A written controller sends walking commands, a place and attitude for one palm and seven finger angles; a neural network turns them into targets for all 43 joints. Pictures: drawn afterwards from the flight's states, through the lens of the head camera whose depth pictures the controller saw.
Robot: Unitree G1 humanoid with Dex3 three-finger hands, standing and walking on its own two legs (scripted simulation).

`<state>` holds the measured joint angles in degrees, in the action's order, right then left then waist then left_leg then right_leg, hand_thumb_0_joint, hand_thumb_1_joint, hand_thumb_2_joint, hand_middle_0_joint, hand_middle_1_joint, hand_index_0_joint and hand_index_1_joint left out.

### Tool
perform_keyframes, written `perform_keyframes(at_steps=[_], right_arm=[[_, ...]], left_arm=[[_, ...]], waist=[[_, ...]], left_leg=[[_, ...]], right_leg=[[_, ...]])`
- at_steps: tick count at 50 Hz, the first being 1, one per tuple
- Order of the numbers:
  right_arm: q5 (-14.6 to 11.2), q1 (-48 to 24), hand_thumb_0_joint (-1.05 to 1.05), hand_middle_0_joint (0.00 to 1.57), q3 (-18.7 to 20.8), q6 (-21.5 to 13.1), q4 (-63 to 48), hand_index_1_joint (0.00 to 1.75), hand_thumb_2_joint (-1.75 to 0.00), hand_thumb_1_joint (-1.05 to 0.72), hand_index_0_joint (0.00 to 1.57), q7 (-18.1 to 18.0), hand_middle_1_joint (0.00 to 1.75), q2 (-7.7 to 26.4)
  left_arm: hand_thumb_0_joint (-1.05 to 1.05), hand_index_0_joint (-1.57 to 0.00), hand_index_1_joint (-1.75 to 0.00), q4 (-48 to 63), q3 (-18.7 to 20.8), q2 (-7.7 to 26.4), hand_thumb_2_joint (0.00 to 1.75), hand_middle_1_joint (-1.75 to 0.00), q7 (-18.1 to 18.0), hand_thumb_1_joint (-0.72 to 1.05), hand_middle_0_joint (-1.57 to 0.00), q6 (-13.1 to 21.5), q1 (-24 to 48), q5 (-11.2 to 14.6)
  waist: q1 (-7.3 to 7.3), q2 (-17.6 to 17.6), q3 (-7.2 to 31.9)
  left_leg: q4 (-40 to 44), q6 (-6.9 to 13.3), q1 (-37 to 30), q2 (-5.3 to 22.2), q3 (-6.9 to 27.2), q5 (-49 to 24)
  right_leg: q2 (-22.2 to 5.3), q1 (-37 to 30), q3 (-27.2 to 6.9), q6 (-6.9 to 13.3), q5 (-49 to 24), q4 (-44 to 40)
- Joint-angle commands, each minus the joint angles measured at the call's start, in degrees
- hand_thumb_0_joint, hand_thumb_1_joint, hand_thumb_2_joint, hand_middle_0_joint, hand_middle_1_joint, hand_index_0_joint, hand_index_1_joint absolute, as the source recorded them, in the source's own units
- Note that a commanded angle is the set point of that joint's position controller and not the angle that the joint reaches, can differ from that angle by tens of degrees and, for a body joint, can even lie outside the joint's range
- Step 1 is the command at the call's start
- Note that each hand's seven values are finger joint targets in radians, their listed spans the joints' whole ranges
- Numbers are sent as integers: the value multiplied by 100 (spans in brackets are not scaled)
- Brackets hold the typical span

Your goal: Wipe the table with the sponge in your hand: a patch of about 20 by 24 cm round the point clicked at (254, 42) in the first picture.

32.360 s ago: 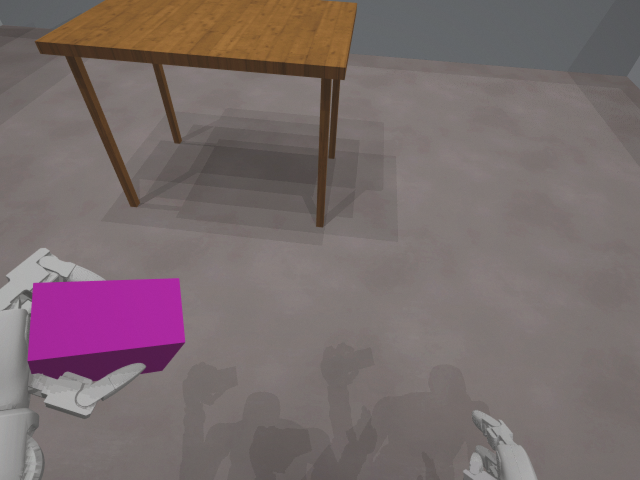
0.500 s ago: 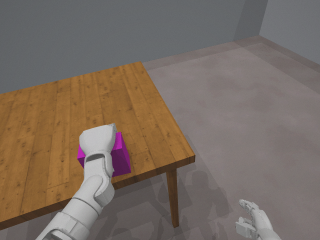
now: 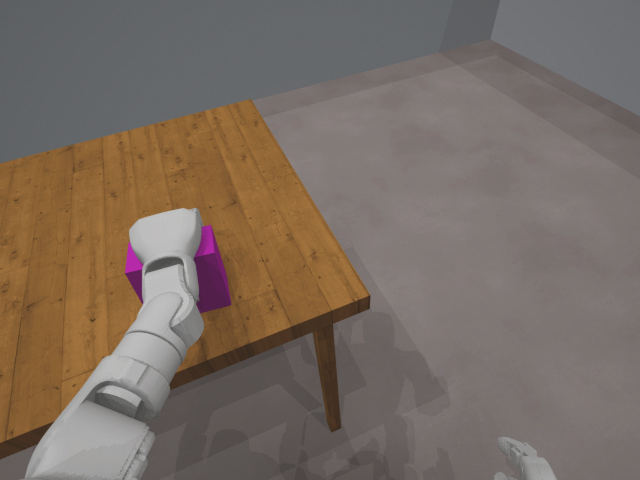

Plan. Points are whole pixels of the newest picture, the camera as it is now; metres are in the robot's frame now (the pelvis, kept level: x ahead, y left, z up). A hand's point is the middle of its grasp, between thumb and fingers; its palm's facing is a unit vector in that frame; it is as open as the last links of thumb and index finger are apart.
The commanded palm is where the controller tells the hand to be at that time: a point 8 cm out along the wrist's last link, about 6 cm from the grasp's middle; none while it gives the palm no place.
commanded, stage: wipe forward along the third lane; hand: left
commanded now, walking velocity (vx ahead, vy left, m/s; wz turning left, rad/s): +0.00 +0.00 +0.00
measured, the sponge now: (185, 283) +0.38 +0.23 +0.02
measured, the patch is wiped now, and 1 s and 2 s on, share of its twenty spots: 0.85 1.00 1.00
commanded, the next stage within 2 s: wipe back along the third lane in 1.04 s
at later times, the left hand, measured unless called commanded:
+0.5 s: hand (175, 240) +0.43 +0.25 +0.06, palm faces -0.08 +0.01 -1.00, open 10.3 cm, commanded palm +0.41 +0.25 +0.09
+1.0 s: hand (170, 219) +0.47 +0.27 +0.06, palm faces -0.11 +0.03 -0.99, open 10.3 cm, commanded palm +0.46 +0.28 +0.10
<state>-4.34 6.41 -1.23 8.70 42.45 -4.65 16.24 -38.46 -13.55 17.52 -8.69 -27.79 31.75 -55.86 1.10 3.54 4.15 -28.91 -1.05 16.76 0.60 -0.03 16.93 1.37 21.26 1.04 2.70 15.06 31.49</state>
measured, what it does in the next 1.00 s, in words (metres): stands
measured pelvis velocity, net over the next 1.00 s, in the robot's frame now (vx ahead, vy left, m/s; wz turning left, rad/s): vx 0.01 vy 0.02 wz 0.00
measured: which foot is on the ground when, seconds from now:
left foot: down 0.00-1.00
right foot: down 0.00-1.00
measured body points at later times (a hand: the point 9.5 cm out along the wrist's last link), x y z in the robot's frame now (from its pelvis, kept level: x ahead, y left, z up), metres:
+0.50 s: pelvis +0.01 +0.01 +0.00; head +0.04 -0.01 +0.45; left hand +0.43 +0.25 +0.11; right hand +0.14 -0.24 -0.14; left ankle -0.03 +0.14 -0.73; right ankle +0.01 -0.09 -0.73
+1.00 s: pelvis +0.01 +0.02 +0.00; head +0.07 +0.01 +0.44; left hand +0.47 +0.27 +0.12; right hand +0.07 -0.25 -0.14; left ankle -0.03 +0.14 -0.73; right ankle +0.01 -0.09 -0.73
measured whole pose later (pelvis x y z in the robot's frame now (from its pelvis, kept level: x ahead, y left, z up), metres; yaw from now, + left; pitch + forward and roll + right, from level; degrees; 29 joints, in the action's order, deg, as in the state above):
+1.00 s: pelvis +0.01 +0.02 +0.00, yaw +0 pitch +12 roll +0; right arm -3.3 12.9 -0.3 7.0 45.3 -2.6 15.3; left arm -66.4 -7.0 24.6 -12.7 -18.4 52.6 -58.5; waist -4.5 2.2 5.5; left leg -31.8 0.2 26.2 0.2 -0.2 17.9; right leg 1.0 29.2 0.8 1.3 14.3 31.3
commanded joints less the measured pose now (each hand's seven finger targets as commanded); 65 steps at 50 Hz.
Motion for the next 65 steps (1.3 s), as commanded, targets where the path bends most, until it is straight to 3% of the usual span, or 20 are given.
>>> perform_keyframes(at_steps=[1,2,3,6,7,11,17,20,22,27,29,32,35,39,40,45,56,58,62,65], right_arm=[[13,-607,0,20,222,-272,-775,30,-90,-90,20,-29,30,646],[31,-595,0,20,226,-255,-746,30,-90,-90,20,-40,30,677],[19,-533,0,20,223,-263,-731,30,-90,-90,20,-44,30,655],[24,-426,0,20,245,-278,-683,30,-90,-90,20,-17,30,655],[38,-429,0,20,262,-265,-672,30,-90,-90,20,-20,30,683],[35,-288,0,20,279,-272,-641,30,-90,-90,20,28,30,660],[48,-183,0,20,305,-233,-551,30,-90,-90,20,48,30,692],[39,-95,0,20,292,-243,-501,30,-90,-90,20,47,30,662],[74,-72,0,20,309,-237,-466,30,-90,-90,20,50,30,679],[85,64,0,20,312,-224,-414,30,-90,-90,20,71,30,690],[84,144,0,20,323,-235,-408,30,-90,-90,20,104,30,664],[98,195,0,20,340,-209,-382,30,-90,-90,20,117,30,683],[106,308,0,20,347,-225,-323,30,-90,-90,20,143,30,687],[112,451,0,20,337,-251,-236,30,-90,-90,20,131,30,739],[103,469,0,20,331,-259,-254,30,-90,-90,20,139,30,723],[115,691,0,20,350,-289,-190,30,-90,-90,20,147,30,775],[120,1181,0,20,389,-395,-107,30,-90,-90,20,186,30,845],[125,1242,0,20,422,-412,-139,30,-90,-90,20,216,30,812],[143,1222,0,20,488,-395,-204,30,-90,-90,20,280,30,797],[127,1102,0,20,487,-365,-234,30,-90,-90,20,339,30,778]], left_arm=[[0,-120,-160,127,382,1054,130,-160,-132,10,-120,106,1632,-104],[0,-120,-160,84,553,1269,130,-160,-146,10,-120,128,1709,-113],[0,-120,-160,4,454,1194,130,-160,-160,10,-120,172,1850,-126],[0,-120,-160,-247,419,1124,130,-160,-183,10,-120,252,1875,-147],[0,-120,-160,-247,632,1325,130,-160,-199,10,-120,267,1834,-128],[0,-120,-160,-393,468,1134,130,-160,-264,10,-120,377,1918,-161],[0,-120,-160,-689,668,1383,130,-160,-347,10,-120,443,2235,-213],[0,-120,-160,-946,432,1195,130,-160,-381,10,-120,479,2587,-269],[0,-120,-160,-1047,619,1362,130,-160,-416,10,-120,504,2657,-274],[0,-120,-160,-1332,643,1431,130,-160,-466,10,-120,590,2933,-288],[0,-120,-160,-1434,414,1138,130,-160,-479,10,-120,619,2950,-306],[0,-120,-160,-1468,529,1290,130,-160,-515,10,-120,653,3231,-336],[0,-120,-160,-1683,426,1184,130,-160,-567,10,-120,682,3377,-334],[0,-120,-160,-1982,713,1675,130,-160,-616,10,-120,709,3544,-361],[0,-120,-160,-2007,571,1524,130,-160,-601,10,-120,708,3596,-343],[0,-120,-160,-2261,800,2003,130,-160,-573,10,-120,771,3861,-444],[0,-120,-160,-2598,861,2363,130,-160,-496,10,-120,1031,4281,-499],[0,-120,-160,-2544,826,2209,130,-160,-473,10,-120,1095,4080,-476],[0,-120,-160,-2333,933,1982,130,-160,-455,10,-120,1209,3393,-336],[0,-120,-160,-2201,809,1668,130,-160,-520,10,-120,1167,2933,-214]], waist=[[-42,-936,1189],[3,-794,1256],[-90,-854,1207],[-112,-899,1173],[-23,-822,1299],[-119,-820,1348],[-141,-771,1360],[-285,-795,1239],[-201,-664,1426],[-276,-699,1531],[-356,-708,1478],[-347,-494,1611],[-474,-638,1507],[-480,-713,1614],[-514,-701,1595],[-564,-537,1745],[-768,-438,1906],[-685,-259,2119],[-487,-460,2357],[-418,-498,2107]], left_leg=[[288,321,421,-325,-174,-768],[320,304,443,-322,-154,-761],[295,322,450,-320,-181,-744],[279,322,464,-314,-168,-841],[311,309,469,-314,-148,-879],[257,322,435,-312,-174,-1045],[276,301,457,-300,-116,-1112],[256,313,467,-294,-140,-1037],[253,298,410,-285,-116,-1167],[203,296,464,-269,-92,-1274],[165,302,415,-258,-99,-1300],[152,269,390,-242,-57,-1435],[99,291,444,-229,-64,-1334],[87,303,651,-237,-63,-1230],[89,313,659,-245,-79,-1209],[14,321,756,-241,-80,-1204],[-139,349,961,-205,-96,-1260],[-156,331,814,-191,-98,-1456],[-168,323,694,-168,-98,-1893],[-121,326,680,-173,-129,-1832]], right_leg=[[-58,-1254,-327,-76,-1186,-528],[-55,-1283,-370,-51,-1147,-547],[-70,-1244,-325,-81,-1143,-540],[-51,-1188,-271,-76,-1304,-509],[-43,-1267,-314,-53,-1316,-528],[-39,-1243,-231,-62,-1614,-456],[-21,-1130,-199,-30,-1600,-440],[-35,-945,-143,-61,-1503,-436],[-29,-986,-157,-22,-1605,-412],[-27,-965,-126,-26,-1749,-354],[-15,-819,-74,-37,-1752,-323],[-1,-769,-76,8,-1797,-281],[11,-620,-55,-30,-1713,-277],[-6,-714,-89,-54,-1674,-248],[-1,-702,-89,-62,-1674,-275],[1,-684,-135,-73,-1680,-252],[27,-559,-172,-112,-1860,-209],[51,-615,-149,-84,-1969,-154],[73,-911,-117,-50,-2432,-125],[83,-891,-90,-59,-2370,-170]])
